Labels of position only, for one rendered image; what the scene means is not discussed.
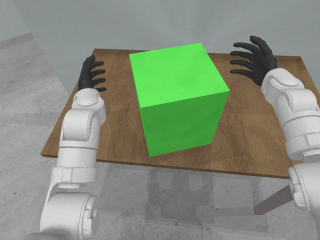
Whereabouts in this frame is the table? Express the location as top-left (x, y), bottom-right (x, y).
top-left (40, 48), bottom-right (320, 215)

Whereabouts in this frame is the carton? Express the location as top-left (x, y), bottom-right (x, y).
top-left (129, 43), bottom-right (230, 157)

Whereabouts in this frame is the robot left forearm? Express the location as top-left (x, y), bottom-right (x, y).
top-left (40, 88), bottom-right (107, 231)

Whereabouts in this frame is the robot right hand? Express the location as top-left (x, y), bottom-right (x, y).
top-left (229, 35), bottom-right (278, 86)

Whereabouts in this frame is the robot left upper arm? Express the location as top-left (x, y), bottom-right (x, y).
top-left (18, 192), bottom-right (100, 240)

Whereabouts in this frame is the robot right upper arm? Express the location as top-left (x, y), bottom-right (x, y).
top-left (288, 161), bottom-right (320, 240)

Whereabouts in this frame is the robot left hand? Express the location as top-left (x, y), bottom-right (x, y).
top-left (78, 55), bottom-right (107, 92)

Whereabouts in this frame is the robot right forearm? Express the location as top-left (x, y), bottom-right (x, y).
top-left (261, 68), bottom-right (320, 163)

